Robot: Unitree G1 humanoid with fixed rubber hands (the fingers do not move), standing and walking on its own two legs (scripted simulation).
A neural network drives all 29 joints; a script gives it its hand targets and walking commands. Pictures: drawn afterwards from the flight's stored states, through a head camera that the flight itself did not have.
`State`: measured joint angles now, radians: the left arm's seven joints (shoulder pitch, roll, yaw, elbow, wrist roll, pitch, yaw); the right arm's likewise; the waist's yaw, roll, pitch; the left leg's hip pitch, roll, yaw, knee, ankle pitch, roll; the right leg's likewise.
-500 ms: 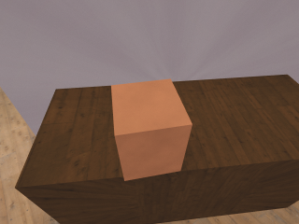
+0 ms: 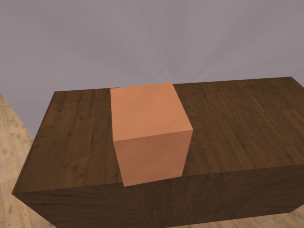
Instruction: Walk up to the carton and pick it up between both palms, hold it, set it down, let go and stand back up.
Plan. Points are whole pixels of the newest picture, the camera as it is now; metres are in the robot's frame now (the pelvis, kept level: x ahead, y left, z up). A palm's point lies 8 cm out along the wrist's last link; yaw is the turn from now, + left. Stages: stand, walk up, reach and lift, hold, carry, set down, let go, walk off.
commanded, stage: stand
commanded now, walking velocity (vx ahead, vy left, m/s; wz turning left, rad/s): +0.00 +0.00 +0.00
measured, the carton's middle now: (147, 134) +0.43 +0.02 +0.00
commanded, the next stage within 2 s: none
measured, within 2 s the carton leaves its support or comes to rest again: neither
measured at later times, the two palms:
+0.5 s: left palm out of the picture -0.02 +0.23 -0.14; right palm out of the picture -0.02 -0.24 -0.14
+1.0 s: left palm out of the picture -0.01 +0.23 -0.14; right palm out of the picture -0.01 -0.24 -0.14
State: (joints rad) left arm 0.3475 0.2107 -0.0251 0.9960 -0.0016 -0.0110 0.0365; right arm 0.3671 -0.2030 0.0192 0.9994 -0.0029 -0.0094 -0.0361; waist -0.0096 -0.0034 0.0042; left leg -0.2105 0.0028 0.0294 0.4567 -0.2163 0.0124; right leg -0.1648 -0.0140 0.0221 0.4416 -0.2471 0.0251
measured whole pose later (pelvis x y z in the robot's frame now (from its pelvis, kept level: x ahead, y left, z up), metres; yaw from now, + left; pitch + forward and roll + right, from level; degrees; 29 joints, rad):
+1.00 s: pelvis +0.01 -0.01 +0.00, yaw +0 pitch -1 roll +0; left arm 0.35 0.18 -0.02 1.06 0.00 -0.01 0.04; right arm 0.35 -0.18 0.01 1.07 0.00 -0.01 -0.05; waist -0.01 0.00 0.00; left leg -0.20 0.01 0.02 0.44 -0.21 0.00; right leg -0.16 -0.01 0.02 0.43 -0.25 0.02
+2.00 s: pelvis +0.01 -0.01 +0.00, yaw +0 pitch -1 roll +0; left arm 0.34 0.17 -0.01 1.08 0.00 -0.01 0.05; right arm 0.33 -0.16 0.01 1.09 0.00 -0.01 -0.05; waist 0.00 0.00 0.01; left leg -0.19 0.01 0.01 0.43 -0.22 0.00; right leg -0.14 -0.01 0.01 0.42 -0.25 0.02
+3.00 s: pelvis +0.02 +0.00 +0.00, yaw +0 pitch -1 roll +0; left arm 0.35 0.17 -0.01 1.08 0.00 -0.01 0.05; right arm 0.33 -0.16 0.01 1.10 0.00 -0.01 -0.05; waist 0.00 -0.01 0.01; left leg -0.19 0.01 0.02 0.43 -0.23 0.00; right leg -0.15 -0.02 0.02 0.42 -0.26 0.02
